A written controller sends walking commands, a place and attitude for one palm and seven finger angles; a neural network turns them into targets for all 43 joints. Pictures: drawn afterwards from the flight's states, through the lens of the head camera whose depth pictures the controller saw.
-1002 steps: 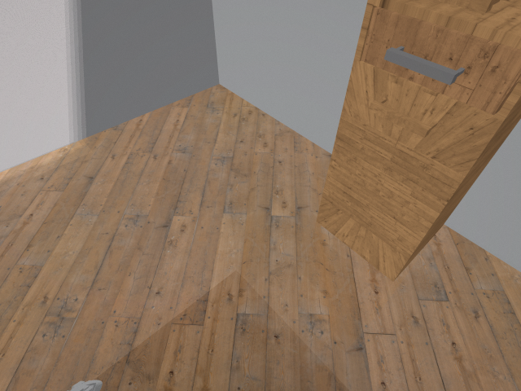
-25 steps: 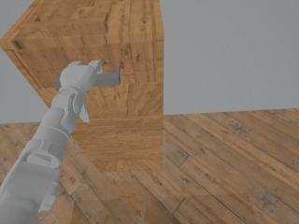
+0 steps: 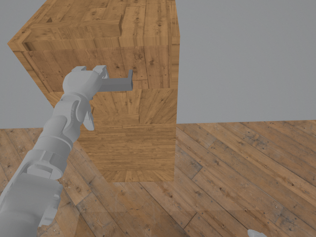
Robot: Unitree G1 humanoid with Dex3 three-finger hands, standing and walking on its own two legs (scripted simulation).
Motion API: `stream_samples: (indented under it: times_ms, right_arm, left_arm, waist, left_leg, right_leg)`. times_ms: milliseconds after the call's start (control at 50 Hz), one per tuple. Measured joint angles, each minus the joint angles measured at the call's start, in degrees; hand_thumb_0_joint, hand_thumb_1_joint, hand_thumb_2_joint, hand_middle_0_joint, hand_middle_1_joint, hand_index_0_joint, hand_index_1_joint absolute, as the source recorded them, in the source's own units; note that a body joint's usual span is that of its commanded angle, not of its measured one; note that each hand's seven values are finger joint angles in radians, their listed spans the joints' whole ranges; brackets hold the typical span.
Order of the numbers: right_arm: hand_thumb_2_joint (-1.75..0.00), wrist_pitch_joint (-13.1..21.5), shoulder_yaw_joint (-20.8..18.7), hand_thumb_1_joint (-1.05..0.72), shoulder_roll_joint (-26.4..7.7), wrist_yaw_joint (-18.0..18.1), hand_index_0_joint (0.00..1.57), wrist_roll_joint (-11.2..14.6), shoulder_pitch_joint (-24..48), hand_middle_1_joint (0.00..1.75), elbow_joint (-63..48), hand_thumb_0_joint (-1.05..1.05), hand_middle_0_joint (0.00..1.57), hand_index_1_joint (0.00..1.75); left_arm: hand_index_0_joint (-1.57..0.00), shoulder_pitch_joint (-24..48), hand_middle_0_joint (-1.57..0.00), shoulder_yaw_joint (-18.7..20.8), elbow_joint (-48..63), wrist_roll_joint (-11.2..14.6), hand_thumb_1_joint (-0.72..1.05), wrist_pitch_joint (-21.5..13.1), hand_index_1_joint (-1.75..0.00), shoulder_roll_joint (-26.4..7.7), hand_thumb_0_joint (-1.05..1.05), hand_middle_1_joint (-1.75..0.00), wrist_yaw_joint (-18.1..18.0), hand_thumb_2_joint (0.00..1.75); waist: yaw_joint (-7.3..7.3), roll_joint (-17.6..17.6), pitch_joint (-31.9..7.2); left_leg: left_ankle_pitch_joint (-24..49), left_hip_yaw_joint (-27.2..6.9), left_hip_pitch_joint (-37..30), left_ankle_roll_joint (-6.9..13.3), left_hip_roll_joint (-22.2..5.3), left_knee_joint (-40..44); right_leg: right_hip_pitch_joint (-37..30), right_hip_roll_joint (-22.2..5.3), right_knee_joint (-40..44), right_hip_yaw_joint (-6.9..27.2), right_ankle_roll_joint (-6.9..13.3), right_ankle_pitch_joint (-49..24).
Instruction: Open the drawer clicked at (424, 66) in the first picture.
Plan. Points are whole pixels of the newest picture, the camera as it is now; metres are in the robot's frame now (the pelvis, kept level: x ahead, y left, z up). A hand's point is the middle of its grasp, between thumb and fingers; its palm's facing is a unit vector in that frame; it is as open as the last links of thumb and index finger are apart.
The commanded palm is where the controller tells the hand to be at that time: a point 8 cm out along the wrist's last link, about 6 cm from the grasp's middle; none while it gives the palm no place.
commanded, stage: close the thumb around the handle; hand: left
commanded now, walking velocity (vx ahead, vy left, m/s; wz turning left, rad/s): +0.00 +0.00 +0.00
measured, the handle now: (100, 79) +0.50 +0.18 +0.13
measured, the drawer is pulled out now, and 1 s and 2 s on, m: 0.00 0.01 0.07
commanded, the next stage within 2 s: pull the drawer open in 0.62 s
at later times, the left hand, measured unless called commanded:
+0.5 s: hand (92, 98) +0.44 +0.20 +0.11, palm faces +0.01 -0.03 -1.00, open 6.1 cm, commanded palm +0.42 +0.20 +0.17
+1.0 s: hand (91, 101) +0.43 +0.20 +0.11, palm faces +0.02 -0.05 -1.00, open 5.9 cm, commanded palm +0.39 +0.20 +0.17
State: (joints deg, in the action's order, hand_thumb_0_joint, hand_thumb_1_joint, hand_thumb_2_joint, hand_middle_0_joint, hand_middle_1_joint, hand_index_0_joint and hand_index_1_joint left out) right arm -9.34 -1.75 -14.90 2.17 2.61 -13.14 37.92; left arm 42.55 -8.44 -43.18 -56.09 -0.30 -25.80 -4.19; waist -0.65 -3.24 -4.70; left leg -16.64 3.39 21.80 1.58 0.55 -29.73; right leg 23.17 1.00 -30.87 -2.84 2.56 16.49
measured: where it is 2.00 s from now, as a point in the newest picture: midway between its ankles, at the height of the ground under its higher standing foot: outside the picture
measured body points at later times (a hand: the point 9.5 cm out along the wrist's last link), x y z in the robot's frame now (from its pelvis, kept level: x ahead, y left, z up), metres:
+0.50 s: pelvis +0.00 +0.01 +0.00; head +0.03 -0.02 +0.45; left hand +0.44 +0.20 +0.16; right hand +0.09 -0.25 -0.14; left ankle -0.03 +0.10 -0.73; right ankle -0.02 -0.09 -0.73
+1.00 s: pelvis +0.01 +0.01 +0.00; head +0.04 -0.03 +0.45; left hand +0.43 +0.20 +0.16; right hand +0.11 -0.25 -0.13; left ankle -0.03 +0.10 -0.73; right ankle -0.02 -0.09 -0.73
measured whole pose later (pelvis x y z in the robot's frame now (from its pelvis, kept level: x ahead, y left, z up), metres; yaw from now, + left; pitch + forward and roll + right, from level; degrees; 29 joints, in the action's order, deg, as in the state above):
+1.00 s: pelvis +0.01 +0.01 +0.00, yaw -2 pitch +8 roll +0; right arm -9.9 -2.2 -15.1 0.6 2.5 -13.4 36.7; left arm 32.2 -6.2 -30.5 -54.8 2.3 -25.9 -3.6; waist -0.8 -4.1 -4.7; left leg -16.7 5.2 19.1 2.0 0.4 -27.7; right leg 21.2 1.4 -29.1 -0.9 2.0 15.9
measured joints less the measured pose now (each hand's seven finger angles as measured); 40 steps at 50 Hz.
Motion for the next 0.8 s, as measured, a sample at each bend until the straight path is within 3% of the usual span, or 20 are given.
stream_samples:
  times_ms: [160,400,520,800]
  right_arm:
    - [-0.9,-0.1,-0.2,-0.91,0.2,-0.3,0.2,-0.1,-0.8,0.3,0.2,0.01,0.2,0.3]
    - [-0.9,-0.7,-0.2,-0.91,0.4,-1.0,0.2,-0.3,-1.7,0.3,1.0,0.01,0.2,0.3]
    - [-0.9,-0.8,0.0,-0.91,0.3,-0.8,0.2,-0.1,-1.3,0.3,0.8,0.01,0.2,0.3]
    - [-0.9,0.2,-0.1,-0.91,-0.1,0.0,0.2,-0.2,-0.4,0.3,0.5,0.01,0.2,0.3]
  left_arm:
    - [-0.34,0.5,-0.34,-0.8,0.3,0.1,-0.24,0.1,-1.23,0.6,0.0,-1.23,0.0,0.41]
    - [-0.38,-0.8,-0.38,-0.1,1.8,-0.2,0.37,1.7,-1.3,1.9,0.0,-1.3,-1.3,0.67]
    - [-0.4,-2.2,-0.4,-0.4,2.6,0.1,0.65,2.7,-1.33,1.5,0.0,-1.33,-0.2,0.79]
    - [-0.37,-1.4,-0.37,-0.5,1.7,-0.2,0.67,1.1,-1.33,1.1,0.0,-1.35,-0.3,0.79]
  waist:
    - [0.08,-0.2,-0.1]
    - [-0.06,-0.6,-0.6]
    - [-0.02,-0.5,-0.4]
    - [0.05,-0.2,0.0]
  left_leg:
    - [-0.3,0.0,0.5,0.3,0.3,-0.5]
    - [-0.3,0.9,-0.1,0.7,0.3,0.0]
    - [0.0,1.0,-1.1,0.7,0.3,0.6]
    - [0.2,0.5,-0.8,0.5,0.3,0.4]
  right_leg:
    - [0.4,-0.3,-0.3,0.0,-0.3,0.2]
    - [0.2,-0.3,-0.1,1.0,-0.7,-0.1]
    - [-0.7,-0.2,0.5,1.0,-0.7,-0.4]
    - [-0.7,-0.2,0.4,0.6,-0.5,-0.4]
